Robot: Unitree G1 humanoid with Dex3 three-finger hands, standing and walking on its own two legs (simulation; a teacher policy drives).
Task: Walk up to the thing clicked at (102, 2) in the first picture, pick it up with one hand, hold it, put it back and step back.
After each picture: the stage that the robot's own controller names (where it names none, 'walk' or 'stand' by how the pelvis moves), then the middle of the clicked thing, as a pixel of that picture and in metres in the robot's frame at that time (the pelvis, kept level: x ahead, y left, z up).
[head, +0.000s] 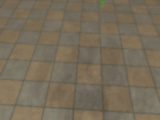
stand; (102, 3) +2.24 -0.31 -0.72
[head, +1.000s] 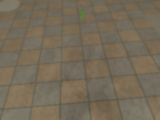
walk; (81, 14) +2.11 +0.11 -0.70
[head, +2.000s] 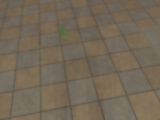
walk; (63, 32) +1.49 +0.29 -0.72
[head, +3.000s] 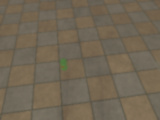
walk; (63, 64) +0.99 +0.24 -0.72
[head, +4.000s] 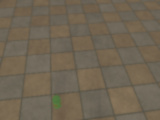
walk; (56, 102) +0.59 +0.20 -0.69
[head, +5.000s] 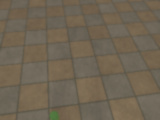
stand; (54, 117) +0.43 +0.21 -0.70
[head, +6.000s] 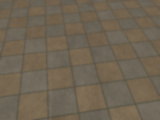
stand; out of the picture +0.40 +0.21 -0.72
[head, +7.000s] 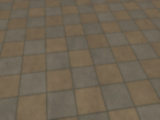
stand; out of the picture +0.38 +0.21 -0.73
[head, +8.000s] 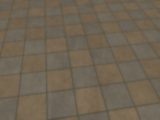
stand; out of the picture +0.39 +0.21 -0.73
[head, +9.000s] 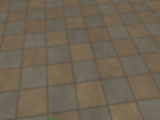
go down; out of the picture +0.39 +0.21 -0.72
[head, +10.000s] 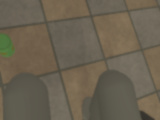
go down; (4, 46) +0.46 +0.26 -0.29
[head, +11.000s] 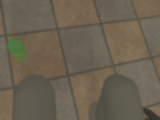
approach; (18, 50) +0.47 +0.25 -0.29
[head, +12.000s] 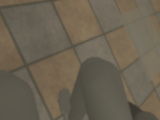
close in; out of the picture +0.45 +0.29 -0.22
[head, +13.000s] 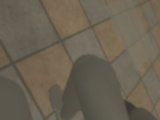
close; out of the picture +0.44 +0.30 -0.22
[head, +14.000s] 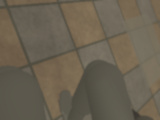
lift; out of the picture +0.41 +0.28 -0.19
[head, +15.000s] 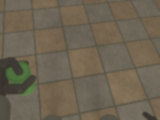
lift; (22, 79) +0.34 +0.20 -0.01
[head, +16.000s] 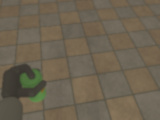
hold; (34, 86) +0.33 +0.17 +0.00
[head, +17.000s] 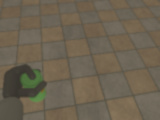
hold; (34, 86) +0.33 +0.18 +0.00
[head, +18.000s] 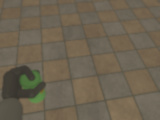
crouch; (33, 87) +0.33 +0.18 -0.01
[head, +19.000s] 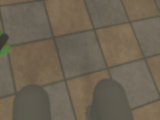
crouch; out of the picture +0.47 +0.25 -0.09
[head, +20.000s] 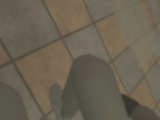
lower; out of the picture +0.44 +0.32 -0.23
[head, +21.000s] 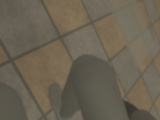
lower; out of the picture +0.44 +0.32 -0.23
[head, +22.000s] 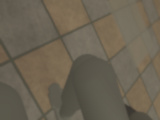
lower; out of the picture +0.44 +0.31 -0.23
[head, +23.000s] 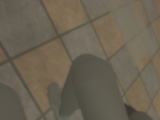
lower; out of the picture +0.45 +0.31 -0.23
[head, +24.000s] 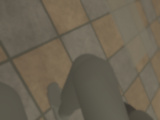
loosen; out of the picture +0.45 +0.31 -0.23
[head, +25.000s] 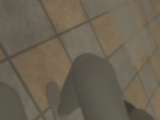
withdraw; out of the picture +0.44 +0.31 -0.23
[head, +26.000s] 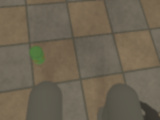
walk; (37, 55) +0.48 +0.23 -0.37
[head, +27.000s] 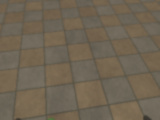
stand; out of the picture +0.41 +0.20 -0.66
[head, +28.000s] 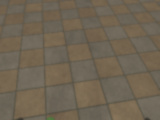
stand; out of the picture +0.42 +0.22 -0.67
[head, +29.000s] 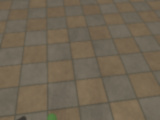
stand; out of the picture +0.42 +0.22 -0.67
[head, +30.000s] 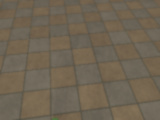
stand; out of the picture +0.43 +0.21 -0.72
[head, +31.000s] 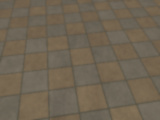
stand; out of the picture +0.40 +0.21 -0.73
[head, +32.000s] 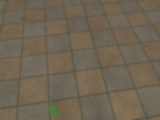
walk; (53, 110) +0.44 +0.21 -0.71
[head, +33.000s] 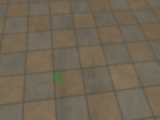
walk; (58, 78) +0.67 +0.19 -0.70
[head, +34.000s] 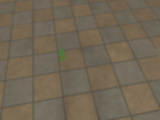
walk; (62, 55) +0.98 +0.25 -0.70
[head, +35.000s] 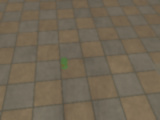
stand; (64, 63) +1.02 +0.18 -0.72
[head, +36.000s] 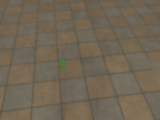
stand; (62, 64) +1.04 +0.20 -0.73
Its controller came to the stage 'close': yes
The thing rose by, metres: 0.71
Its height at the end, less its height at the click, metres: +0.00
